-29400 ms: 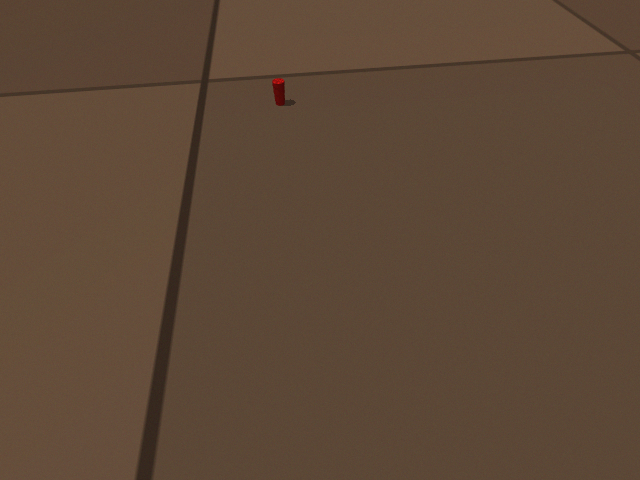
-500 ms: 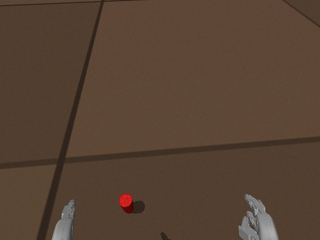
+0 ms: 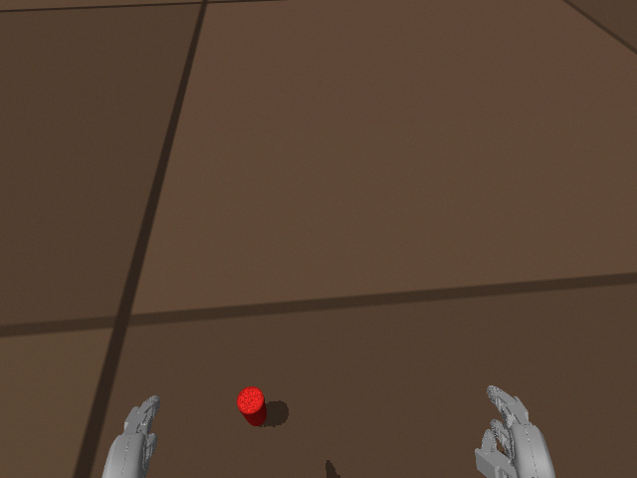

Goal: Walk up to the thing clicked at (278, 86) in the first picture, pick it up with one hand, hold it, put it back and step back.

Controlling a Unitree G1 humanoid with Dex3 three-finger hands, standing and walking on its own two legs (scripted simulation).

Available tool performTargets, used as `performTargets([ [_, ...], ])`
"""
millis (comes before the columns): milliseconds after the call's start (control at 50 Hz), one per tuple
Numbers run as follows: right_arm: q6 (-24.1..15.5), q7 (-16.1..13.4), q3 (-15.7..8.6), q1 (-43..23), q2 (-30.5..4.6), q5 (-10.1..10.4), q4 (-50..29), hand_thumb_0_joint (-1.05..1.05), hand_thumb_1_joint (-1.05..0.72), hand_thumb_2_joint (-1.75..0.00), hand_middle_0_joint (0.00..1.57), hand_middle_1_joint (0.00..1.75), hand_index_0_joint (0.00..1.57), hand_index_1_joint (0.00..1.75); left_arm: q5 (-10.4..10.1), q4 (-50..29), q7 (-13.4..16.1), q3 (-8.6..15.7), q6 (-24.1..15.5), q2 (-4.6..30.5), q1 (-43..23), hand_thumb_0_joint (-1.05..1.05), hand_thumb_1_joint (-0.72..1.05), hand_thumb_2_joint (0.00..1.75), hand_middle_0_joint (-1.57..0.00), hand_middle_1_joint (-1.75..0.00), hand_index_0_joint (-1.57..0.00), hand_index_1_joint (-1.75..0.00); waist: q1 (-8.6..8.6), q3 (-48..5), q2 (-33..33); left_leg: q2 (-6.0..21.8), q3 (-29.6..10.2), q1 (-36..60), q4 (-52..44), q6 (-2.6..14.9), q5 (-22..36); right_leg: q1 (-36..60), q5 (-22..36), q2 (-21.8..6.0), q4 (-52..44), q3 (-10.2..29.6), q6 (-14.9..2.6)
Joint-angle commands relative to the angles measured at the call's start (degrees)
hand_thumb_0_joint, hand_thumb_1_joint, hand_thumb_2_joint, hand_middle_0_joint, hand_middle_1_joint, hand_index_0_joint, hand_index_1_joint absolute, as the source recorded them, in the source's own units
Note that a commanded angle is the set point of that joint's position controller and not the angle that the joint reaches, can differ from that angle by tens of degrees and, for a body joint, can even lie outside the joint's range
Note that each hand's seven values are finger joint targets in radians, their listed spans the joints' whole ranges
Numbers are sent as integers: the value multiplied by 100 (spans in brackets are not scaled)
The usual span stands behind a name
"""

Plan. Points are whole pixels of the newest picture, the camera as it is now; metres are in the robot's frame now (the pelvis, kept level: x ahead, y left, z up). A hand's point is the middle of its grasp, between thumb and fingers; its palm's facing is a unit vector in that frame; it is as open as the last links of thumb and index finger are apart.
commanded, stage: stand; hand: left
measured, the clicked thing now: (253, 408) +0.42 +0.19 -0.65
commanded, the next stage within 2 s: none
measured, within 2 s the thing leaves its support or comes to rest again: neither
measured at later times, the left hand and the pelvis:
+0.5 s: hand out of the picture +0.09 +0.25 -0.11, palm faces +0.00 -0.94 -0.35, open 7.5 cm; pelvis +0.00 +0.00 +0.03, yaw +1 degrees
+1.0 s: hand out of the picture +0.03 +0.26 -0.10, palm faces +0.02 -0.94 -0.35, open 7.4 cm; pelvis -0.02 +0.01 +0.05, yaw +1 degrees
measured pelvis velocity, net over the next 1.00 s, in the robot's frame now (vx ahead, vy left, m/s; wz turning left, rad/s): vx -0.02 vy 0.01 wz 0.02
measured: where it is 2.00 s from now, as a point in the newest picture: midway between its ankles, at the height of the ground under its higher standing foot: outside the picture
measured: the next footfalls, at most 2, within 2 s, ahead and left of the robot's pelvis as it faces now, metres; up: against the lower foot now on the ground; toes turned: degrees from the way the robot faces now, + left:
none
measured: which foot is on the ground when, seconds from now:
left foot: down 0.00-1.00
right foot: down 0.00-1.00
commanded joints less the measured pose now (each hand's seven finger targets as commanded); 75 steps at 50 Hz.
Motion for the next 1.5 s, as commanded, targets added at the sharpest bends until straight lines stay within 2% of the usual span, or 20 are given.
performTargets([
  [0, -300, -90, -277, -366, -653, -19, -904, 0, -90, -90, 20, 30, 20, 30, 58, -1120, 39, 288, -277, 567, -72, 0, 33, 90, -20, -30, -20, -30, -7, -624, -71, -228, 181, 557, -844, 164, 1211, 221, 1133, 225, -830, -133, -115],
  [40, -300, -83, -270, -358, -649, -29, -882, 0, -90, -90, 20, 30, 20, 30, 64, -905, 32, 209, -269, 457, -27, 0, 49, 90, -20, -30, -20, -30, -24, -578, -114, -222, 166, 514, -838, 168, 1206, 258, 1148, 223, -796, -140, -109],
  [60, -297, -89, -289, -336, -653, -26, -884, 0, -90, -90, 20, 30, 20, 30, 61, -1356, 62, 382, -313, 682, -253, 0, 57, 90, -20, -30, -20, -30, 42, -712, 83, -235, 188, 559, -824, 155, 1275, 290, 1212, 206, -791, -123, -123],
  [100, -296, -89, -267, -370, -654, -14, -904, 0, -90, -90, 20, 30, 20, 30, 67, -1036, 41, 277, -285, 575, -86, 0, 73, 90, -20, -30, -20, -30, 2, -522, -43, -233, 188, 501, -849, 161, 1120, 168, 1046, 219, -837, -135, -117],
  [120, -300, -102, -308, -384, -690, -18, -968, 0, -90, -90, 20, 30, 20, 30, 62, -1275, 53, 349, -311, 677, -234, 0, 81, 90, -20, -30, -20, -30, -17, -641, -118, -245, 207, 501, -821, 180, 1063, 202, 1024, 210, -863, -102, -104],
  [140, 120, 239, -531, -708, -1523, -639, 361, 0, -90, -90, 20, 30, 20, 30, 611, 735, -211, 538, -974, 1312, -1145, 0, 89, 90, -20, -30, -20, -30, 167, 287, -498, -121, -97, 547, -1038, 354, 1573, 932, 1006, -314, -1167, 390, -420],
  [160, 276, 447, -570, -597, -1449, -706, 594, 0, -90, -90, 20, 30, 20, 30, 686, 1488, -364, 583, -1234, 1433, -962, 0, 90, 90, -20, -30, -20, -30, 189, -63, -874, -113, 54, 753, -927, 478, 1483, 1060, 1255, -491, -1278, 729, -576],
  [200, 388, 625, -551, -638, -1364, -590, 698, 0, -90, -90, 20, 30, 20, 30, 626, 1833, -510, 517, -1504, 1519, -1057, 0, 90, 90, -20, -30, -20, -30, 115, 75, -739, -143, -6, 1007, -1151, 527, 1475, 847, 1392, -493, -1385, 872, -629],
  [240, 390, 799, -549, -603, -1331, -403, 831, 0, -90, -90, 20, 30, 20, 30, 462, 2255, -585, 471, -1636, 1542, -1228, 0, 90, 90, -20, -30, -20, -30, 137, -111, -274, -130, -89, 1291, -1368, 562, 1497, 1170, 1412, -467, -1326, 722, -491],
  [280, 394, 892, -595, -607, -1424, -325, 1010, 0, -90, -90, 20, 30, 20, 30, 375, 2656, -613, 490, -1674, 1510, -1306, 0, 90, 90, -20, -30, -20, -30, 210, -120, -271, -88, -155, 1468, -1509, 511, 1668, 1193, 1603, -437, -1342, 671, -452],
  [380, 489, 951, -624, -738, -1419, -339, 1405, 0, -90, -90, 20, 30, 20, 30, 363, 3536, -591, 468, -1746, 1603, -1556, 0, 90, 90, -20, -30, -20, -30, 196, 172, -222, -39, -264, 1518, -2031, 509, 1106, 1373, 994, -445, -1790, 577, -387],
  [460, 487, 935, -619, -756, -1564, -330, 1714, 0, -90, -90, 20, 30, 20, 30, 303, 4107, -584, 413, -1762, 1533, -1509, 0, 90, 90, -20, -30, -20, -30, 253, 221, 93, 170, -540, 1759, -2482, 528, 1627, 1727, 1449, -359, -1846, 396, -292],
  [540, 534, 910, -588, -677, -1610, -276, 2055, 0, -90, -90, 20, 30, 20, 30, 272, 4630, -555, 400, -1760, 1679, -1562, 0, 90, 90, -20, -30, -20, -30, 189, 290, -129, 136, -414, 2067, -2575, 453, 2003, 1983, 1813, -500, -2228, 501, -307],
  [640, 603, 910, -534, -754, -1678, -222, 2428, 0, -90, -90, 20, 30, 20, 30, 249, 5171, -556, 332, -1713, 1745, -1649, 0, 90, 90, -20, -30, -20, -30, 166, 563, -108, 190, -483, 2149, -3084, 371, 1639, 2195, 1509, -522, -2747, 475, -248],
  [780, 629, 909, -483, -792, -1706, -180, 2828, 0, -90, -90, 20, 30, 20, 30, 230, 5733, -579, 276, -1720, 1804, -1768, 0, 90, 90, -20, -30, -20, -30, 152, 662, -189, 225, -456, 2459, -3431, 312, 1740, 2437, 1553, -599, -3141, 509, -180],
  [960, 670, 936, -464, -981, -1750, -174, 3082, 0, -90, -90, 20, 30, 20, 30, 243, 6136, -615, 261, -1697, 1856, -1867, 0, 90, 90, -20, -30, -20, -30, 206, 908, -94, 243, -556, 2308, -3860, 274, 1006, 2427, 1112, -543, -3401, 418, -123],
  [1020, 674, 955, -449, -958, -1724, -166, 3133, 0, -90, -90, 20, 30, 20, 30, 240, 6195, -628, 257, -1708, 1872, -1923, 0, 90, 90, -20, -30, -20, -30, 180, 871, -211, 234, -489, 2390, -3790, 276, 1124, 2425, 1034, -594, -3509, 494, -125],
  [1140, 702, 946, -459, -997, -1812, -169, 3204, 0, -90, -90, 20, 30, 20, 30, 245, 6292, -646, 265, -1672, 1931, -1937, 0, 90, 90, -20, -30, -20, -30, 181, 925, -74, 249, -541, 2203, -3901, 266, 664, 2379, 807, -553, -3522, 489, -125],
  [1320, 638, 946, -392, -951, -1802, -151, 3268, 0, -90, -90, 20, 30, 20, 30, 191, 6380, -640, 269, -1719, 1939, -2030, 0, 90, 90, -20, -30, -20, -30, 154, 589, -219, 302, -440, 2638, -3728, 293, 1824, 2584, 1695, -686, -3532, 537, -164],
  [1480, 646, 922, -381, -995, -1891, -139, 3341, 0, -90, -90, 20, 30, 20, 30, 189, 6418, -651, 270, -1711, 1918, -2066, 0, 90, 90, -20, -30, -20, -30, 162, 575, -213, 325, -381, 2775, -3748, 267, 2032, 2633, 1894, -675, -3608, 517, -133],
])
